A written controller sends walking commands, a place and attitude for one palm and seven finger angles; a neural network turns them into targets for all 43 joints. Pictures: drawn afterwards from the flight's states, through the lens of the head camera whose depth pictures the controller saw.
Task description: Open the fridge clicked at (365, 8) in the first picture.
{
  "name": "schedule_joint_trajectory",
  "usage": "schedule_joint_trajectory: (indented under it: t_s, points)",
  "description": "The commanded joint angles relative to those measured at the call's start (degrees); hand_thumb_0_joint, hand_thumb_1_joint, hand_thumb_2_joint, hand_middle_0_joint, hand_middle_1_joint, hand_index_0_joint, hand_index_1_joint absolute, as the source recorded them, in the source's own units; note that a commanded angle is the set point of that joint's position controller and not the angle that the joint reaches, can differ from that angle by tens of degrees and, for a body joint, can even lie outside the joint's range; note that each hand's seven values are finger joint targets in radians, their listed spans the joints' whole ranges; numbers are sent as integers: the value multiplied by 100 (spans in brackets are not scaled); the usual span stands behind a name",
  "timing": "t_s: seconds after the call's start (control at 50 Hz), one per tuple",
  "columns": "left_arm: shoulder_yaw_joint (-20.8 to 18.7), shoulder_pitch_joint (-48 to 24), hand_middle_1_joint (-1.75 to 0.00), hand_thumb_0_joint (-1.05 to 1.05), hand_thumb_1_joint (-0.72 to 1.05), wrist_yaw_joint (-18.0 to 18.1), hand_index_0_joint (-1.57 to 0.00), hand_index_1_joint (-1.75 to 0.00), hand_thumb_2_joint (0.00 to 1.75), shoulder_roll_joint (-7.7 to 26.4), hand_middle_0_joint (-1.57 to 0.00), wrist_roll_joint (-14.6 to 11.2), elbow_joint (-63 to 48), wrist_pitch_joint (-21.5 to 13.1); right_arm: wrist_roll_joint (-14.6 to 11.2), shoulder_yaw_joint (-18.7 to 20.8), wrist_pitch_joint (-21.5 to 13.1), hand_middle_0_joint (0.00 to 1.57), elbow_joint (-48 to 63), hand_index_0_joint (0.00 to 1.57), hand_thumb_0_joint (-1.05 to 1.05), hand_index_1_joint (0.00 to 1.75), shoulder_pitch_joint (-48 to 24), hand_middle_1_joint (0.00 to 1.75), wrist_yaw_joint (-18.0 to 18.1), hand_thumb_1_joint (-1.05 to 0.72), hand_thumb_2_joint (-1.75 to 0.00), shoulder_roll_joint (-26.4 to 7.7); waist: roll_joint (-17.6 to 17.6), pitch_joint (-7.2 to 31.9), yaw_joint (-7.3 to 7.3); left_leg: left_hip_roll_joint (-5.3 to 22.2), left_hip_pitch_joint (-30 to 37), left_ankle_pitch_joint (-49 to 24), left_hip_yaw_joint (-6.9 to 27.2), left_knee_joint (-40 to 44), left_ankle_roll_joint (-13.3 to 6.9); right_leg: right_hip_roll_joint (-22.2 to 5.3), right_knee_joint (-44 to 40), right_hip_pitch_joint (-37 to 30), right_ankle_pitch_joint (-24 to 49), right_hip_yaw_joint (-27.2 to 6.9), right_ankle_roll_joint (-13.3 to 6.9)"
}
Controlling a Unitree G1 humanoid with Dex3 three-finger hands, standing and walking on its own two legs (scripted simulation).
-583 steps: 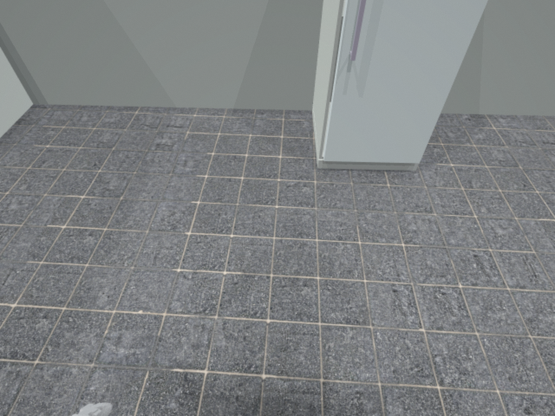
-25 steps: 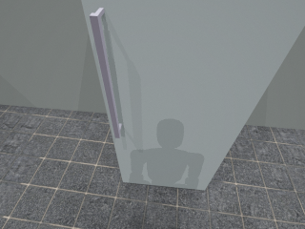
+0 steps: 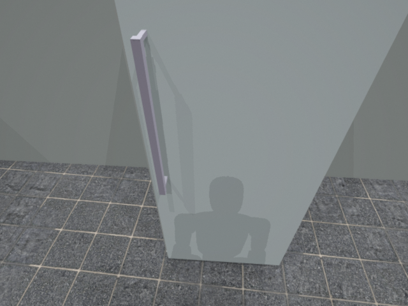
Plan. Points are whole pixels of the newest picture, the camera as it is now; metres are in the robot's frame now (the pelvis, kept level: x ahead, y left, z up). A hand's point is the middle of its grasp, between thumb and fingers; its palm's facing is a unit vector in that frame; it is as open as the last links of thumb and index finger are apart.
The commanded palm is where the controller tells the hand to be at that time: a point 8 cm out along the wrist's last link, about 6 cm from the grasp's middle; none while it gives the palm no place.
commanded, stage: come to a stop and stand still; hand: left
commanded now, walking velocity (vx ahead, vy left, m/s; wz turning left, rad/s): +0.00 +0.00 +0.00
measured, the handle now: (154, 129) +0.48 +0.15 +0.11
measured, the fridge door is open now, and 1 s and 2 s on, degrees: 0 0 0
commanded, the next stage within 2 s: look again from close up in 0.08 s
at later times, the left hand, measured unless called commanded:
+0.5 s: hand out of the picture -0.01 +0.15 -0.17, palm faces +0.04 -0.99 -0.17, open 7.4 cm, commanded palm none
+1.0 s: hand out of the picture +0.00 +0.15 -0.17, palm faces +0.04 -0.98 -0.17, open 7.4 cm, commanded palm none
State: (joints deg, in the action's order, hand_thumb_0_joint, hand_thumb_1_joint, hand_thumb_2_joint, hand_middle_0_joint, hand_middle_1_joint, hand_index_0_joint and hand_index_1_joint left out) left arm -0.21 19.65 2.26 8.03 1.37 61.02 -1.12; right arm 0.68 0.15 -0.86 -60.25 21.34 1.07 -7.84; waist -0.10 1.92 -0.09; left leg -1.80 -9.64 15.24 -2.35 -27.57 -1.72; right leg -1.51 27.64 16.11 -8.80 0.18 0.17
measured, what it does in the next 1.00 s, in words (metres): stands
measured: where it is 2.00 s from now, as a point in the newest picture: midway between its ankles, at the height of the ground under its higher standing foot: outside the picture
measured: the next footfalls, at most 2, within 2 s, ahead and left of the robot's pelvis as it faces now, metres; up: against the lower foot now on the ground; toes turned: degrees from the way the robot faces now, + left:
none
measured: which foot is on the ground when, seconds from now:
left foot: down 0.00-1.00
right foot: down 0.00-1.00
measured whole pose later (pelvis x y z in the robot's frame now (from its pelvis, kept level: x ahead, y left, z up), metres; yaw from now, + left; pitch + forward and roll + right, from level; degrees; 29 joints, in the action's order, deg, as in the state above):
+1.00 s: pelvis +0.01 -0.01 +0.00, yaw +0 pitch -2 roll +0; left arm -0.4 18.7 2.1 7.1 1.1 62.2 -0.9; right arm 0.5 0.2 -0.8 -63.4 19.6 1.4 -6.8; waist 0.4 -1.8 0.1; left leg -0.8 -8.8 14.8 -2.0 -25.6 -1.0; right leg -0.5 24.9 15.0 -8.0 0.5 -0.3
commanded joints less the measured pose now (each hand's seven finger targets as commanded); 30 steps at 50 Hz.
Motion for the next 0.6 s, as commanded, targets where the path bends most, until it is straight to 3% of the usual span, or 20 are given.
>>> schedule_joint_trajectory:
  t_s: [0.0,0.08,0.22,0.4,0.58]
  points:
    - [-87,281,-30,0,90,9,-20,-30,90,487,-20,-36,-219,-61,23,83,-105,20,194,20,0,30,228,30,38,-90,-90,-545,-4,-977,16,624,-1243,837,782,1104,-36,-360,-555,-300,-711,-526,-249]
    - [-89,242,-30,0,90,7,-20,-30,90,504,-20,-47,-222,-71,13,74,-103,20,124,20,0,30,265,30,39,-90,-90,-523,146,-842,-1,590,-1072,611,705,995,-25,-414,-639,-365,-700,-581,-254]
    - [-83,221,-30,0,90,12,-20,-30,90,489,-20,-55,-152,-85,1,69,-114,20,-9,20,0,30,289,30,50,-90,-90,-474,57,-676,-14,637,-829,294,650,966,-5,-434,-631,-479,-387,-537,-261]
    - [-58,241,-30,0,90,16,-20,-30,90,423,-20,-55,-25,-72,-10,62,-96,20,-111,20,0,30,230,30,64,-90,-90,-448,-70,-857,-4,641,-848,384,617,1023,19,-424,-687,-421,-389,-567,-243]
    - [-66,246,-30,0,90,23,-20,-30,90,394,-20,-54,-26,-77,-9,62,-83,20,-150,20,0,30,244,30,69,-90,-90,-400,88,-840,-31,619,-757,289,576,957,25,-428,-766,-371,-475,-625,-246]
